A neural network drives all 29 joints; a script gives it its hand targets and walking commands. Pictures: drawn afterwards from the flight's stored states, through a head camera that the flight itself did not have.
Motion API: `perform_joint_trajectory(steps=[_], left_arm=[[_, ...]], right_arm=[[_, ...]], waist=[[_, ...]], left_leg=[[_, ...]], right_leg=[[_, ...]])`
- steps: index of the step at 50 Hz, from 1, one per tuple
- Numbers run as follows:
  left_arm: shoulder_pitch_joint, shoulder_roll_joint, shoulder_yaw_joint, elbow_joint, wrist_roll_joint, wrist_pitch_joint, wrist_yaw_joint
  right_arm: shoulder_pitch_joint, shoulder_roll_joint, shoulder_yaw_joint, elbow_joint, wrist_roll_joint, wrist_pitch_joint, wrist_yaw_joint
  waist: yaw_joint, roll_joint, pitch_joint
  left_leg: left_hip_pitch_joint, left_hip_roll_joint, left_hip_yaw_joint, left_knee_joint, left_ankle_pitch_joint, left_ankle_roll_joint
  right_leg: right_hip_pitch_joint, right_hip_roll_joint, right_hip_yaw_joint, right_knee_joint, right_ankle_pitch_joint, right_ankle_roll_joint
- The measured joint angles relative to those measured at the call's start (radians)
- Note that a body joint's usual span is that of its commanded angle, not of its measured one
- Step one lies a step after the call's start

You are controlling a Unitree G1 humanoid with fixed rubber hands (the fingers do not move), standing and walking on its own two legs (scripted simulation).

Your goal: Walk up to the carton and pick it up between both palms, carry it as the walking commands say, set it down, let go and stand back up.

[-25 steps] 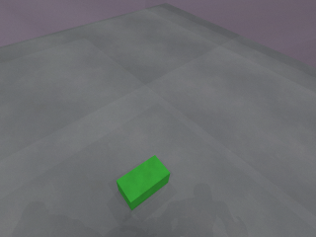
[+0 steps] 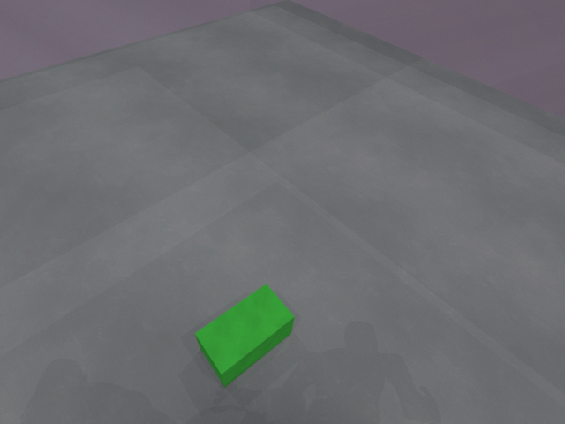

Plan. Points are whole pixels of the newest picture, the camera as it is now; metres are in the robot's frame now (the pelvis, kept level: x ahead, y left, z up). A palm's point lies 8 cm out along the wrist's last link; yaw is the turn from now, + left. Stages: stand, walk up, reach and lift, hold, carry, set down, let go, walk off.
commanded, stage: walk up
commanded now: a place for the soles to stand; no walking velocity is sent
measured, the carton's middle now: (246, 333) +0.50 +0.11 -0.68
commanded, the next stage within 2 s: none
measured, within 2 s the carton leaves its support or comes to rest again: neither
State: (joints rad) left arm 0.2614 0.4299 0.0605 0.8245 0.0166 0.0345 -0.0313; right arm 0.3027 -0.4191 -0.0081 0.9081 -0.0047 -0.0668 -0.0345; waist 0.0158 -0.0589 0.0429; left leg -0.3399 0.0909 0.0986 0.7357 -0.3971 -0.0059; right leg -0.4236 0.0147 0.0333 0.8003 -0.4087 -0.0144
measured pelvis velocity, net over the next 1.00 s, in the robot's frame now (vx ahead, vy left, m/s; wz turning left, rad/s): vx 0.00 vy -0.03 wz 0.02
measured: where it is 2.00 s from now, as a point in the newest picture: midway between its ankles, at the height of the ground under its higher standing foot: outside the picture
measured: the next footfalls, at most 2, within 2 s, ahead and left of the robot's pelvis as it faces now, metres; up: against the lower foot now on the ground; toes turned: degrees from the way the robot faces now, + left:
right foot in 1.06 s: +0.10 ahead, -0.16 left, +0.00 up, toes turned +1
left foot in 1.52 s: +0.17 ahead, +0.06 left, +0.00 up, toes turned +14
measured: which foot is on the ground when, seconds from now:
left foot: down 0.00-1.00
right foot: down 0.00-0.78, up 0.80-1.00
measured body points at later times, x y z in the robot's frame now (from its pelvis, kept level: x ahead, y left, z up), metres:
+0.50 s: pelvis -0.01 -0.01 +0.00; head +0.00 +0.01 +0.45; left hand +0.06 +0.32 -0.12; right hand +0.05 -0.34 -0.10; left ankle -0.01 +0.14 -0.71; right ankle +0.02 -0.13 -0.71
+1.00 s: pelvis +0.00 -0.03 +0.00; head +0.05 -0.01 +0.44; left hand +0.12 +0.30 -0.10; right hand +0.04 -0.37 -0.10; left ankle -0.01 +0.14 -0.71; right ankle +0.04 -0.16 -0.69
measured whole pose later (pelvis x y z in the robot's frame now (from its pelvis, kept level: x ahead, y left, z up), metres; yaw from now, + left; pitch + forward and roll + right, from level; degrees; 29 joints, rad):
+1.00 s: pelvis +0.00 -0.03 +0.00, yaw +1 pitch +1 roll +2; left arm 0.17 0.46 0.10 0.73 0.04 0.04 -0.10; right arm 0.33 -0.43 -0.01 0.93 0.00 -0.08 -0.06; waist 0.02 -0.07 0.09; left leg -0.34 0.10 0.07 0.73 -0.40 -0.03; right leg -0.52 -0.04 0.03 0.96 -0.49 0.00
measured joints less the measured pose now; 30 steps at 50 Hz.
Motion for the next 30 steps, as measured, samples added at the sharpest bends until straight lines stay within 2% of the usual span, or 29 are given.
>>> perform_joint_trajectory(steps=[2,5,10,15,30], left_arm=[[-0.003,0.000,0.000,-0.001,0.000,-0.008,-0.001],[-0.003,-0.001,0.000,0.005,0.000,-0.029,0.000],[-0.009,-0.001,-0.003,0.006,0.000,-0.034,0.008],[-0.019,-0.001,-0.005,0.011,0.000,-0.015,0.003],[-0.020,-0.001,-0.011,0.056,0.000,-0.008,-0.008]], right_arm=[[0.000,0.001,0.000,-0.001,0.000,-0.005,0.000],[-0.003,0.002,0.000,-0.002,0.000,-0.006,0.000],[-0.012,0.002,0.000,-0.002,0.006,-0.005,0.000],[-0.012,0.001,0.000,0.002,0.006,-0.004,0.000],[-0.016,0.001,0.000,0.019,0.003,0.004,0.000]], waist=[[0.000,-0.001,-0.001],[0.000,-0.001,0.001],[0.000,0.001,0.004],[0.000,0.002,0.000],[0.000,0.003,-0.013]], left_leg=[[0.000,0.004,0.001,0.000,-0.002,-0.005],[0.000,0.005,0.000,0.002,0.004,-0.021],[0.000,0.005,0.000,0.002,0.022,0.011],[0.001,0.006,0.000,-0.006,0.012,-0.016],[0.000,0.006,0.000,-0.006,0.015,-0.016]], right_leg=[[0.004,-0.004,0.001,0.000,-0.018,-0.001],[0.022,-0.011,0.000,-0.059,0.085,-0.002],[0.023,-0.010,-0.001,-0.059,0.063,0.001],[0.013,-0.010,-0.001,-0.049,0.066,0.006],[0.018,-0.010,-0.001,-0.059,0.074,0.007]])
